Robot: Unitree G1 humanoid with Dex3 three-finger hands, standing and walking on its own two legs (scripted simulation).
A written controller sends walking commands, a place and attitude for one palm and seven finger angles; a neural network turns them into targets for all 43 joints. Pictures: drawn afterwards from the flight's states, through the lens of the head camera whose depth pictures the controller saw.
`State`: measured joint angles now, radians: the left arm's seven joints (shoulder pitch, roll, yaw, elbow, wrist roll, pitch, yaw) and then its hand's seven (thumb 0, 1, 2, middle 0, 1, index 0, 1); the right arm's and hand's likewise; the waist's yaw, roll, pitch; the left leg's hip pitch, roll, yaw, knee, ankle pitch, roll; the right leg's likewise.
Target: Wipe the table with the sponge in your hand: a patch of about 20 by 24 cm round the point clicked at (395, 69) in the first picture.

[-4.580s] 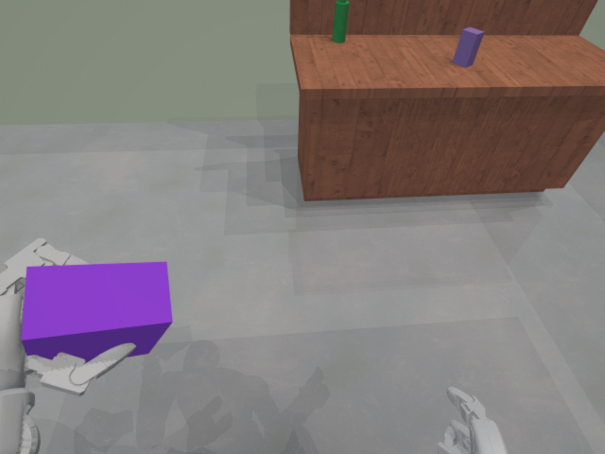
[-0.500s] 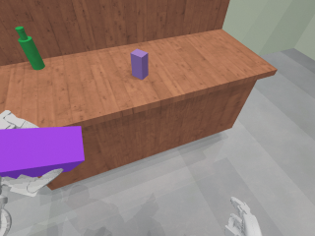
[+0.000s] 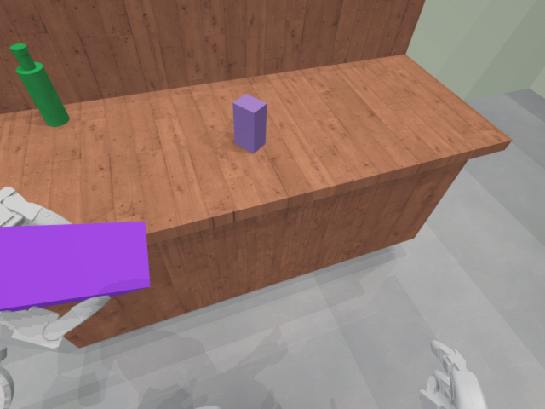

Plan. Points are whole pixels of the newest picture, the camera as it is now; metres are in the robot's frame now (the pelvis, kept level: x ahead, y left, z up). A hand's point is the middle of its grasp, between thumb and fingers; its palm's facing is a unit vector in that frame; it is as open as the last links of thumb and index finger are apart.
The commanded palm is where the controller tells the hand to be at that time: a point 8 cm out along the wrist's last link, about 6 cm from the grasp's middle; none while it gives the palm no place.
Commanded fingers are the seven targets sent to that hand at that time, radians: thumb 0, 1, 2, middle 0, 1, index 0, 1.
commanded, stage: take the last steps up to it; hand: left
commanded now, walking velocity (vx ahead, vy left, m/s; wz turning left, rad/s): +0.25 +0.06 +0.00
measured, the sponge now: (92, 267) +0.22 +0.21 +0.17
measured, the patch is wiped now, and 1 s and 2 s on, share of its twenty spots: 0.00 0.00 0.00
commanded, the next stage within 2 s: come to a stop and stand still in 0.58 s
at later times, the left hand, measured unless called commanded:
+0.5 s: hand (100, 198) +0.30 +0.23 +0.17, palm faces +0.43 -0.80 -0.42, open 10.0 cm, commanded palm +0.24 +0.27 +0.19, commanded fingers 0.00 0.10 1.30 -1.20 -1.60 -1.20 -1.60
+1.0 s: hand (103, 178) +0.33 +0.24 +0.18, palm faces +0.39 -0.82 -0.43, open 10.0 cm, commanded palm +0.28 +0.28 +0.19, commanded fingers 0.00 0.10 1.30 -1.20 -1.60 -1.20 -1.60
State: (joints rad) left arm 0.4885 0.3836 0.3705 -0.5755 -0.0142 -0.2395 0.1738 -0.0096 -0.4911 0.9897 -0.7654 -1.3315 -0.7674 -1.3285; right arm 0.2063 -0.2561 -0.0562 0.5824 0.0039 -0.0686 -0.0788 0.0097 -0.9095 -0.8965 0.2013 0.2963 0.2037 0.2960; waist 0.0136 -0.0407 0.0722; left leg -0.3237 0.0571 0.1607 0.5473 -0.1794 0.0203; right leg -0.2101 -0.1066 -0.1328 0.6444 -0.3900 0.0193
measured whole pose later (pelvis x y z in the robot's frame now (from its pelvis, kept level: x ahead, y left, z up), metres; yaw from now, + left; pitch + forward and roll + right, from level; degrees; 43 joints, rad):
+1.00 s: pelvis +0.12 +0.00 +0.01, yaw +0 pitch -2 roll -1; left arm 0.48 0.37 0.33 -0.48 -0.03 -0.18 0.14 -0.01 -0.49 0.99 -0.77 -1.33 -0.77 -1.33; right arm 0.18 -0.14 0.06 0.62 -0.01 -0.11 -0.05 0.01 -0.90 -0.90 0.21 0.30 0.21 0.30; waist 0.01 0.04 0.06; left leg -0.26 0.07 0.10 0.54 -0.24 0.00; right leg -0.24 0.02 -0.08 0.49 -0.21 -0.04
